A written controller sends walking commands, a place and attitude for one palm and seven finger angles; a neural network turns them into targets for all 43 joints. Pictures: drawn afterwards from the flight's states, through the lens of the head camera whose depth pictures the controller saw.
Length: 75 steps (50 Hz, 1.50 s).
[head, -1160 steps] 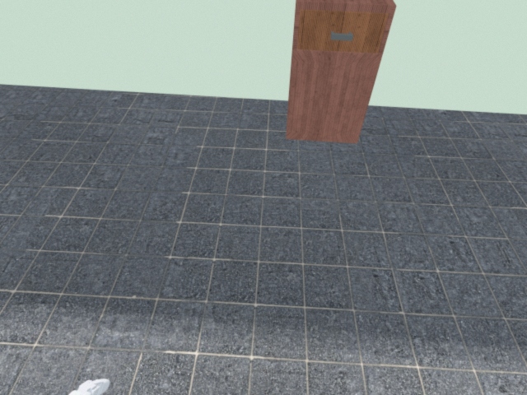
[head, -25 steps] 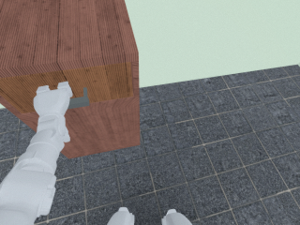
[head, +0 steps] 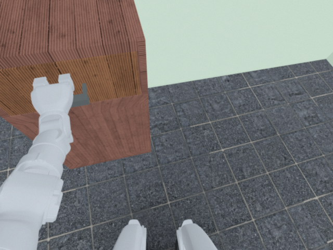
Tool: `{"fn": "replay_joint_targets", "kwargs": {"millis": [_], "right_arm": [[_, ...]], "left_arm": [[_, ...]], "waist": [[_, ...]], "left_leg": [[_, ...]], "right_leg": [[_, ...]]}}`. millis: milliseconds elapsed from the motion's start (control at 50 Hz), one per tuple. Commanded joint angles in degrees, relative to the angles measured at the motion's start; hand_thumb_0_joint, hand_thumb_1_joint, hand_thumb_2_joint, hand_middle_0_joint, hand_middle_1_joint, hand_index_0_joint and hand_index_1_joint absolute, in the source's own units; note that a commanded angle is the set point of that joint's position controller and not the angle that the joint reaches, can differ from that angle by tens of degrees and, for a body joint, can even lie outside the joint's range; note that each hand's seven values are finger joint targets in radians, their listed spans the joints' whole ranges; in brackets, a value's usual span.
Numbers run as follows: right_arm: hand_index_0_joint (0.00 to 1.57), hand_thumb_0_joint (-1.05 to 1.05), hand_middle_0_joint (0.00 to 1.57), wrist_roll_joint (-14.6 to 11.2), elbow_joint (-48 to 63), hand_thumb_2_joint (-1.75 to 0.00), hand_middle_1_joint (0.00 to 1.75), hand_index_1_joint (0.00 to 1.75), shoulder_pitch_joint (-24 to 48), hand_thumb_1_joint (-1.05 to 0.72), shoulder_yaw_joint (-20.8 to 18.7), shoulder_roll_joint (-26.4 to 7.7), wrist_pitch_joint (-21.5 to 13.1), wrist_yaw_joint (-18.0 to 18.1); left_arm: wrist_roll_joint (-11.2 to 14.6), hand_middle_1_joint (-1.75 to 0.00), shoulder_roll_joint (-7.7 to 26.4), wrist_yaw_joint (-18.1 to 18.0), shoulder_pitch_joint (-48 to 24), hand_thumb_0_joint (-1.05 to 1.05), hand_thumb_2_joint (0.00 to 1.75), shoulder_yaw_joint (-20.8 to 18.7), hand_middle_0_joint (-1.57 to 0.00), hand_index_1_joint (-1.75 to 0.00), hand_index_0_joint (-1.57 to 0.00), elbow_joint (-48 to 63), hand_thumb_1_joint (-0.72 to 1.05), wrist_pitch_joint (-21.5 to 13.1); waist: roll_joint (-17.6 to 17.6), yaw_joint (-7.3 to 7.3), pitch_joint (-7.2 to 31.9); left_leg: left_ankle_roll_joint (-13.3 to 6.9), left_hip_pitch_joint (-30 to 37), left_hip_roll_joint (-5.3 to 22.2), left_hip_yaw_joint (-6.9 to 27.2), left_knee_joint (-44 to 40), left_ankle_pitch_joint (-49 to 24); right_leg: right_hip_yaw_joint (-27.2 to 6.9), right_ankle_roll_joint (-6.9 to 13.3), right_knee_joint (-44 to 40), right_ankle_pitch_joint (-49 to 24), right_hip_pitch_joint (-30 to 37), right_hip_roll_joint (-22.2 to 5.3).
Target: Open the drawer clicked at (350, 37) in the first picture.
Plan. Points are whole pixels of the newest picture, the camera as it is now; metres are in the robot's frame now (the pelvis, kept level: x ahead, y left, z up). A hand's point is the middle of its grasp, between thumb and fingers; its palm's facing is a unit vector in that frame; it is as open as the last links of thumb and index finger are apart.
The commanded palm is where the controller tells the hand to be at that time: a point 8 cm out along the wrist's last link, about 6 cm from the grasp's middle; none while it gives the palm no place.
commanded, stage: lower the fingers behind the handle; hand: left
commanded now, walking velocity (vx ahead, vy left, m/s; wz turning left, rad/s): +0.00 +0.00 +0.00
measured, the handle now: (68, 95) +0.53 +0.25 -0.02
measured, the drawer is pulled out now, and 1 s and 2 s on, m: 0.00 0.00 0.00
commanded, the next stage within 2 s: lift the fingers back up to retry in 0.44 s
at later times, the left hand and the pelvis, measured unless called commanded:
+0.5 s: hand (60, 109) +0.48 +0.26 -0.01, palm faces -0.03 +0.02 -1.00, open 13.9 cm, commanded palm +0.46 +0.25 +0.01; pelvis -0.02 -0.01 -0.02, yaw +0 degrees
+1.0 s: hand (59, 101) +0.48 +0.25 +0.02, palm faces +0.00 -0.04 -1.00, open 13.9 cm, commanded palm +0.46 +0.24 +0.08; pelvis +0.02 +0.00 +0.02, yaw +0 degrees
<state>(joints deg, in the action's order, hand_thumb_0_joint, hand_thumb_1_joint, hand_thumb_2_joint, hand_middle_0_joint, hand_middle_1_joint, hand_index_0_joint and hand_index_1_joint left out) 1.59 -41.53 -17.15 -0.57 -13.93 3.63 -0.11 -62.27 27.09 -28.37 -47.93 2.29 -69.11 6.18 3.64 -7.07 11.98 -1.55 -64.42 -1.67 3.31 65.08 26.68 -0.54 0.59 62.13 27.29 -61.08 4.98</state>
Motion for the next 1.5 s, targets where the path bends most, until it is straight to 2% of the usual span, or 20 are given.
{"fn": "replay_joint_targets", "kwargs": {"millis": [0, 40, 80, 120, 200, 340, 380, 520, 580, 600, 740, 780, 900, 940, 1060, 1160, 1220, 1380, 1420, 1480], "right_arm": [[0.2, 0.0, 0.2, -0.3, 2.8, -0.9, 0.3, 0.3, -8.1, -0.9, -2.9, -10.0, -1.4, 1.2], [0.2, 0.0, 0.2, -0.4, 3.4, -0.9, 0.3, 0.3, -8.0, -0.9, -2.8, -10.0, -1.7, 1.5], [0.2, 0.0, 0.2, -0.4, 3.7, -0.9, 0.3, 0.3, -8.5, -0.9, -3.1, -9.7, -2.2, 1.4], [0.2, 0.0, 0.2, -0.6, 3.8, -0.9, 0.3, 0.3, -8.9, -0.9, -3.0, -10.1, -2.2, 1.5], [0.2, 0.0, 0.2, -0.9, 4.1, -0.9, 0.3, 0.3, -9.2, -0.9, -3.1, -10.0, -2.2, 1.7], [0.2, 0.0, 0.2, -1.3, 3.8, -0.9, 0.3, 0.3, -9.3, -0.9, -2.8, -10.1, -2.2, 1.9], [0.2, 0.0, 0.2, -1.2, 3.7, -0.9, 0.3, 0.3, -9.3, -0.9, -2.7, -10.3, -2.1, 1.9], [0.2, 0.0, 0.2, -1.3, 3.9, -0.9, 0.3, 0.3, -9.2, -0.9, -2.5, -10.2, -2.2, 2.0], [0.2, 0.0, 0.2, -1.2, 4.1, -0.9, 0.3, 0.3, -9.4, -0.9, -3.1, -10.2, -2.1, 2.0], [0.2, 0.0, 0.2, -1.3, 4.4, -0.9, 0.3, 0.3, -9.7, -0.9, -3.2, -9.9, -2.1, 2.0], [0.2, 0.0, 0.2, -1.2, 3.1, -0.9, 0.3, 0.3, -10.1, -0.9, -3.8, -9.9, -1.6, 2.3], [0.2, 0.0, 0.2, -0.9, 3.0, -0.9, 0.3, 0.3, -10.0, -0.9, -4.2, -9.7, -1.6, 2.3], [0.2, 0.0, 0.2, -0.5, 2.0, -0.9, 0.3, 0.3, -9.8, -0.9, -4.9, -9.3, -1.1, 1.8], [0.2, 0.0, 0.2, -0.6, 1.9, -0.9, 0.3, 0.3, -9.5, -0.9, -4.8, -9.4, -0.6, 1.4], [0.2, 0.0, 0.2, -1.0, 2.7, -0.9, 0.3, 0.3, -8.9, -0.9, -5.0, -9.5, 0.6, 1.0], [0.2, 0.0, 0.2, -1.5, 3.7, -0.9, 0.3, 0.3, -8.0, -0.9, -5.2, -9.0, 1.0, 1.4], [0.2, 0.0, 0.2, -1.6, 4.1, -0.9, 0.3, 0.3, -7.7, -0.9, -5.2, -9.1, 1.2, 1.5], [0.2, 0.0, 0.2, -0.7, 4.7, -0.9, 0.3, 0.3, -6.3, -0.9, -6.1, -8.4, 1.0, 1.5], [0.2, 0.0, 0.2, -0.6, 4.3, -0.9, 0.3, 0.3, -6.2, -0.9, -6.3, -8.4, 0.8, 1.3], [0.2, 0.0, 0.2, -0.7, 3.4, -0.9, 0.3, 0.3, -6.2, -0.9, -6.2, -8.3, 0.5, 1.0]], "left_arm": [[1.4, -1.2, 10.7, 3.9, -15.3, 0.0, 0.3, -1.2, -0.3, -1.2, -0.3, 2.1, -0.5, -2.1], [1.4, -1.2, 11.8, 4.8, -14.2, 0.0, 0.3, -1.7, -0.3, -1.2, -0.3, 2.5, -0.5, -3.2], [1.6, -1.2, 9.4, 5.4, -15.2, 0.0, 0.3, -0.2, -0.3, -1.2, -0.3, 3.7, -0.5, -4.1], [1.2, -1.2, 12.4, 5.5, -14.7, 0.0, 0.3, -2.2, -0.3, -1.2, -0.3, 4.5, -0.5, -4.8], [1.3, -1.2, 12.6, 5.6, -14.2, 0.0, 0.3, -2.1, -0.3, -1.2, -0.3, 5.7, -0.5, -4.7], [1.9, -1.2, 13.9, 5.1, -15.4, 0.0, 0.3, -2.5, -0.3, -1.2, -0.3, 5.4, -0.5, -3.4], [2.0, -1.2, 16.3, 5.3, -16.3, 0.0, 0.3, -4.2, -0.3, -1.2, -0.3, 6.3, -0.5, -3.6], [1.5, -1.2, 15.2, 5.3, -15.1, 0.0, 0.3, -3.4, -0.3, -1.2, -0.3, 5.7, -0.5, -3.9], [1.6, -1.2, 16.5, 4.8, -17.7, 0.0, 0.3, -4.6, -0.3, -1.2, -0.3, 10.9, -0.5, -4.4], [1.6, -1.2, 14.8, 4.6, -18.0, 0.0, 0.3, -3.3, -0.3, -1.2, -0.3, 11.9, -0.5, -4.3], [1.4, -1.2, 17.2, 2.8, -19.9, 0.0, 0.3, -5.9, -0.3, -1.2, -0.3, 17.2, -0.5, -4.7], [1.1, -1.2, 15.4, 2.1, -21.4, 0.0, 0.3, -5.2, -0.3, -1.2, -0.3, 19.8, -0.5, -5.3], [0.6, -1.2, 13.7, -0.2, -18.0, 0.0, 0.3, -5.6, -0.3, -1.2, -0.3, 22.5, -0.5, -5.3], [0.7, -1.2, 12.0, -0.6, -16.2, 0.0, 0.3, -4.6, -0.3, -1.2, -0.3, 20.3, -0.5, -3.6], [1.9, -1.2, 12.5, 1.1, -13.2, 0.0, 0.3, -5.0, -0.3, -1.2, -0.3, 20.9, -0.5, -0.4], [2.2, -1.2, 8.0, 4.1, -8.8, 0.0, 0.3, -2.0, -0.3, -1.2, -0.3, 20.7, -0.5, -1.4], [1.7, -1.2, 9.0, 4.8, -6.5, 0.0, 0.3, -3.1, -0.3, -1.2, -0.3, 20.2, -0.5, -3.1], [-0.3, -1.2, 12.3, 0.8, -9.0, 0.0, 0.3, -7.2, -0.3, -1.2, -0.3, 28.6, -0.5, -7.6], [-0.3, -1.2, 11.6, -0.6, -7.4, 0.0, 0.3, -7.4, -0.3, -1.2, -0.3, 27.7, -0.5, -7.1], [0.2, -1.2, 8.4, -1.4, -11.3, 0.0, 0.3, -4.2, -0.3, -1.2, -0.3, 24.8, -0.5, -4.9]], "waist": [[-3.1, -2.98, 16.0], [-3.3, -2.31, 16.5], [-2.4, -2.87, 16.7], [-2.9, -2.17, 18.8], [-2.5, -1.98, 19.9], [-3.9, -2.34, 19.1], [-2.9, -1.66, 20.0], [-2.0, -1.55, 18.5], [0.9, -0.88, 23.2], [1.9, -1.19, 24.1], [2.4, -0.4, 25.3], [3.5, -0.75, 26.1], [6.3, 0.75, 25.7], [5.1, 0.7, 22.2], [2.6, 1.88, 23.0], [-0.2, 1.55, 18.0], [-2.5, 2.01, 16.0], [2.6, 3.32, 22.8], [2.2, 3.08, 22.8], [0.3, 0.84, 20.3]], "left_leg": [[-1.9, 11.9, 0.6, -1.4, -5.4, -7.8], [-1.9, 10.0, 0.5, -1.7, -4.5, -6.9], [-1.9, 10.7, 0.5, -1.4, -4.3, -6.7], [-2.0, 10.0, 0.7, -1.5, -3.4, -7.3], [-1.9, 9.5, 0.5, -1.8, -3.0, -7.0], [-2.1, 7.9, 0.5, -2.0, -3.1, -4.5], [-2.0, 7.8, 0.5, -1.9, -3.1, -5.0], [-1.9, 8.9, 0.6, -1.7, -3.8, -5.0], [-1.5, 14.7, 0.8, -1.1, -5.2, -7.8], [-1.6, 16.5, 0.7, -1.3, -5.6, -8.7], [-1.1, 24.2, 1.3, -0.5, -9.1, -14.0], [-0.9, 28.0, 1.5, -0.1, -9.9, -16.7], [0.0, 34.8, 1.8, -0.2, -12.3, -25.6], [0.0, 34.3, 1.7, -0.5, -13.7, -25.3], [-0.3, 36.9, 1.3, -1.8, -16.8, -29.6], [-0.7, 37.1, 1.3, -2.3, -18.7, -30.9], [-0.9, 35.2, 1.1, -2.5, -19.1, -29.6], [-0.5, 37.7, 0.8, -2.5, -16.4, -34.5], [-0.5, 38.1, 0.9, -2.7, -15.9, -34.7], [-0.6, 35.4, 0.6, -2.7, -15.8, -30.8]], "right_leg": [[1.6, 0.9, -8.2, -8.6, 6.5, -1.0], [1.2, 0.9, -7.5, -8.0, 6.4, -1.0], [1.6, 1.1, -7.0, -7.4, 5.0, -1.0], [1.3, 1.0, -6.2, -8.1, 5.6, -0.9], [1.0, 0.8, -6.0, -8.4, 6.0, -0.9], [0.7, 0.4, -6.8, -6.0, 6.3, -1.0], [0.6, 0.5, -6.4, -6.5, 7.1, -1.0], [1.2, 0.6, -6.5, -5.9, 5.6, -1.0], [1.4, 0.9, -7.0, -7.5, 6.9, -0.9], [1.5, 0.8, -7.6, -8.1, 7.2, -0.8], [2.1, 1.0, -10.4, -11.1, 10.6, -0.6], [2.3, 1.2, -11.2, -12.3, 10.5, -0.5], [3.0, 1.6, -13.1, -17.4, 13.3, -0.1], [3.3, 1.7, -14.5, -17.2, 14.1, 0.0], [2.5, 1.5, -17.5, -24.3, 23.3, -0.2], [2.2, 1.3, -19.8, -26.6, 25.7, -0.4], [1.9, 1.4, -19.8, -27.1, 26.5, -0.7], [1.1, 1.8, -17.0, -30.1, 26.3, -0.9], [1.3, 1.6, -16.7, -30.1, 25.6, -0.8], [1.4, 1.4, -17.4, -28.8, 24.6, -0.8]]}}
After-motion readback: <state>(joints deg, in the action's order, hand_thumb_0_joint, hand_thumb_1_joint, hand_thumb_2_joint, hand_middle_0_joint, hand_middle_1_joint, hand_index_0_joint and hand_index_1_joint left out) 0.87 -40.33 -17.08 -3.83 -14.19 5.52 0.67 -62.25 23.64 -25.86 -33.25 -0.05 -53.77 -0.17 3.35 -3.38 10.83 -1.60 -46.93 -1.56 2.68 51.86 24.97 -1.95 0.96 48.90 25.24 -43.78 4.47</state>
